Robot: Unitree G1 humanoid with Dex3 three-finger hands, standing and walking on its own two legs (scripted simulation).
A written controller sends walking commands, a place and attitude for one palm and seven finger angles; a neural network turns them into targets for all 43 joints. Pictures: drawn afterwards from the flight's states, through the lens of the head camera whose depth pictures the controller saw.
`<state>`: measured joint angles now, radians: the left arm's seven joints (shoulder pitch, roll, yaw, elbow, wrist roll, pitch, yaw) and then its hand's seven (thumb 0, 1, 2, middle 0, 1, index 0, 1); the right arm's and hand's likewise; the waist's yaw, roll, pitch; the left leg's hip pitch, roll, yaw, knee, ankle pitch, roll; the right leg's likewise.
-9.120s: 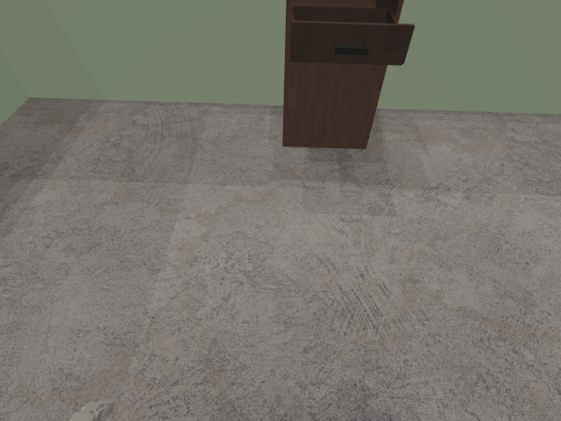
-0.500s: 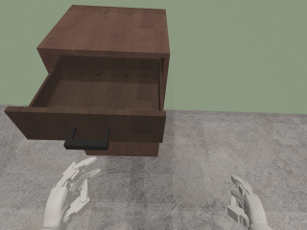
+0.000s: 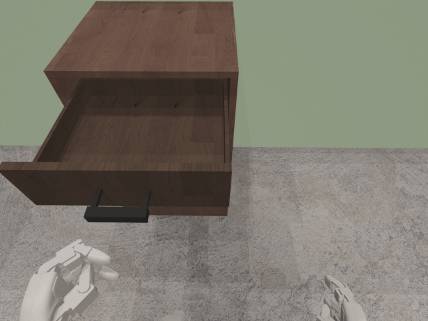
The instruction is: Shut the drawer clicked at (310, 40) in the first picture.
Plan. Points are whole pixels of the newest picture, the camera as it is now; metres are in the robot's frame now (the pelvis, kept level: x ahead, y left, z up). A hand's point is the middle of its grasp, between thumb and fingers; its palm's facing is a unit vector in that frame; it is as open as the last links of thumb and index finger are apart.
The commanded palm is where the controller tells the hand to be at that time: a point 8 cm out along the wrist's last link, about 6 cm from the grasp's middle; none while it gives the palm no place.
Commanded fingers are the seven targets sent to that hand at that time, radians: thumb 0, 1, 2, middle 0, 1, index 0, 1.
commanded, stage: raise the hand and make a fist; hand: left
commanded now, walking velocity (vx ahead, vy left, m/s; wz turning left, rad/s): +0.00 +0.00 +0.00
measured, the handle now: (120, 204) +0.34 +0.21 +0.00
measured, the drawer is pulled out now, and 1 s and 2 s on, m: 0.30 0.30 0.30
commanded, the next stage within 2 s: bring the fist close to the handle in 1.02 s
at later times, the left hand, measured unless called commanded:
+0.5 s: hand (99, 297) +0.15 +0.17 +0.09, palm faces +0.00 -1.00 +0.02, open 3.2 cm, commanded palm +0.12 +0.22 +0.10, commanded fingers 0.00 0.90 0.90 -1.40 -1.60 -1.40 -1.60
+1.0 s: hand (98, 288) +0.16 +0.16 +0.10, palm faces +0.06 -1.00 -0.04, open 3.3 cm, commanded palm +0.12 +0.21 +0.11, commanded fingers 0.00 0.90 0.90 -1.40 -1.60 -1.40 -1.60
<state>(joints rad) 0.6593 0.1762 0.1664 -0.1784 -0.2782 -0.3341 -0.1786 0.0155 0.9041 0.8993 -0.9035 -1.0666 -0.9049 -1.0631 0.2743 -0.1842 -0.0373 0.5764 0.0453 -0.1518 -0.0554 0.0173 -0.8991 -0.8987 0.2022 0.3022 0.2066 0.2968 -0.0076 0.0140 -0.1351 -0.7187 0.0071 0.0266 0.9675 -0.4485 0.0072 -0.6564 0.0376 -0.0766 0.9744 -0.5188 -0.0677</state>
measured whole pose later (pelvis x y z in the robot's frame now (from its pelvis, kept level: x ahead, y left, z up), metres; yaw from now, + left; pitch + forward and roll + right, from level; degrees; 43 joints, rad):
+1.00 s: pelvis +0.00 +0.03 +0.00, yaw +0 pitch +10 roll -2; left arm 0.80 0.18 -0.07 -0.50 -0.15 -0.26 0.00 0.02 0.90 0.90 -1.40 -1.60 -1.40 -1.60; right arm 0.30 -0.22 0.01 0.40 0.04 -0.11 0.00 0.02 -0.90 -0.90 0.20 0.30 0.21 0.30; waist 0.00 0.05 -0.15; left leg -0.69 -0.01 0.03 1.00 -0.48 0.05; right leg -0.60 0.02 -0.08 0.96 -0.53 -0.03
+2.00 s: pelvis +0.00 +0.03 -0.03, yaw +0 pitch +18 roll -2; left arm 0.41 0.16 -0.02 -0.08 -0.16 -0.43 -0.06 0.01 0.90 0.90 -1.40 -1.60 -1.40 -1.60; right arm 0.22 -0.23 0.01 0.49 0.01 -0.11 -0.01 0.02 -0.90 -0.90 0.20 0.30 0.21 0.30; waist -0.03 0.03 -0.17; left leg -0.96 0.00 0.02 1.17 -0.52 0.04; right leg -0.87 0.03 -0.09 1.14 -0.58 -0.05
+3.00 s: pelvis -0.01 +0.02 -0.04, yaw +0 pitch +19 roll -2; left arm 0.20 0.19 -0.02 0.09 -0.13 -0.41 0.01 0.04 0.83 0.90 -1.40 -1.60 -1.40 -1.60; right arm 0.21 -0.24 0.02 0.51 0.00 -0.03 0.00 0.01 -0.90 -0.90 0.20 0.30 0.21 0.30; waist -0.03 0.03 -0.17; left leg -1.00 0.00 0.00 1.20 -0.52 0.03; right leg -0.91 0.03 -0.10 1.16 -0.58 -0.06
